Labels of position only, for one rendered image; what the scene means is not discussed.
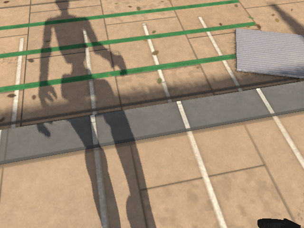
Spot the right robot hand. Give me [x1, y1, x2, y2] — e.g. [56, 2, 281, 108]
[257, 218, 301, 228]

